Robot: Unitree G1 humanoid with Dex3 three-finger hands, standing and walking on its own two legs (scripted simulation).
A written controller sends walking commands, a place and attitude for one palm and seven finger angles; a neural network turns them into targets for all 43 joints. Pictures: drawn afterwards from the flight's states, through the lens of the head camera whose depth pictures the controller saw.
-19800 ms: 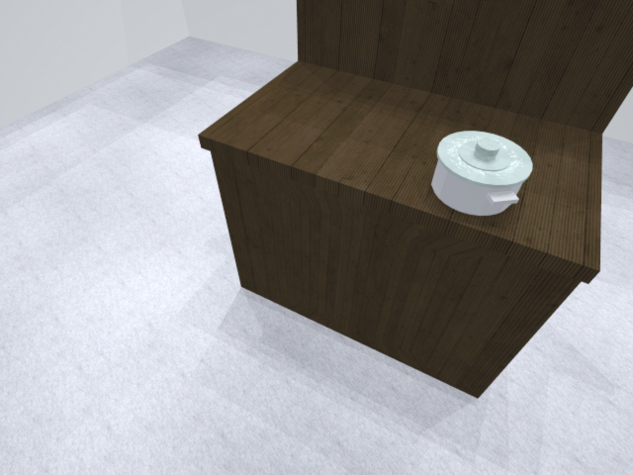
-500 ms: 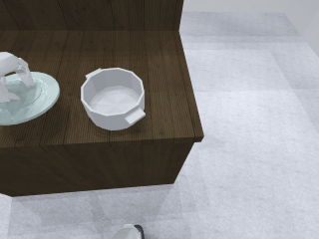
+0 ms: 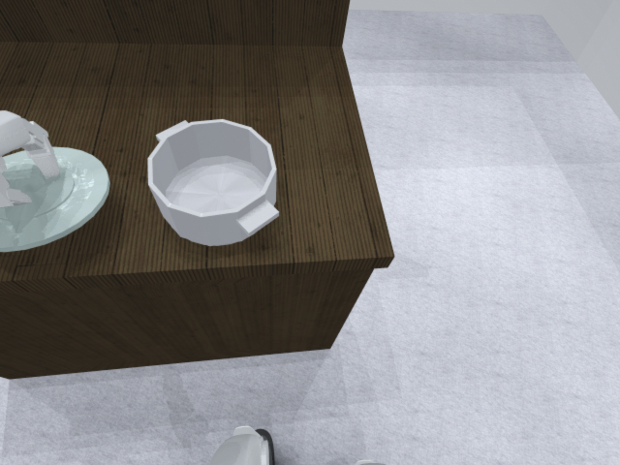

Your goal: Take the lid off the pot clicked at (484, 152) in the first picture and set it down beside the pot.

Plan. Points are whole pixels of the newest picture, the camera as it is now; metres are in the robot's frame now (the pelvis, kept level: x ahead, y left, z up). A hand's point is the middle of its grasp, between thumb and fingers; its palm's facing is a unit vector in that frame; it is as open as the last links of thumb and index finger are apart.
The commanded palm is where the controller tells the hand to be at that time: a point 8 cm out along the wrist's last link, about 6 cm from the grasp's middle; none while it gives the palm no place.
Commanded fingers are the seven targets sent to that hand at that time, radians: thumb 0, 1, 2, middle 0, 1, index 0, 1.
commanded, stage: lower the lid onto the table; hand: left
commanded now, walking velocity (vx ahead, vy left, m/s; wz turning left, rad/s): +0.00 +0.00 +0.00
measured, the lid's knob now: (22, 179) +0.46 +0.36 +0.05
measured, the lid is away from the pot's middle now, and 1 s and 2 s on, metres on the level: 0.24 0.25 0.25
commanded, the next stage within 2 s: open the fingers wide in 0.62 s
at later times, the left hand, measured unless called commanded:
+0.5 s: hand (25, 187) +0.46 +0.36 +0.04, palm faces -0.47 -0.13 -0.87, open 7.5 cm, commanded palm +0.51 +0.36 +0.11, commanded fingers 0.00 0.68 0.97 -0.89 -1.07 -0.85 -1.02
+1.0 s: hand (20, 205) +0.44 +0.37 +0.03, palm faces -0.44 -0.11 -0.89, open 7.6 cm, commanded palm +0.48 +0.35 +0.09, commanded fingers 0.00 0.42 0.85 -0.69 -0.99 -0.66 -0.96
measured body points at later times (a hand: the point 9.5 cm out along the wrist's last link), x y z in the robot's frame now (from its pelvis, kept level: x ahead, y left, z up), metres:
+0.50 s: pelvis +0.00 +0.01 -0.01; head +0.12 +0.05 +0.42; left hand +0.48 +0.36 +0.09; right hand -0.01 -0.28 -0.11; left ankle +0.07 +0.07 -0.71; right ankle -0.04 -0.16 -0.71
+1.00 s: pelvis -0.01 +0.03 -0.02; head +0.10 +0.06 +0.42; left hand +0.46 +0.37 +0.08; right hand +0.01 -0.26 -0.12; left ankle +0.07 +0.07 -0.71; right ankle -0.04 -0.16 -0.71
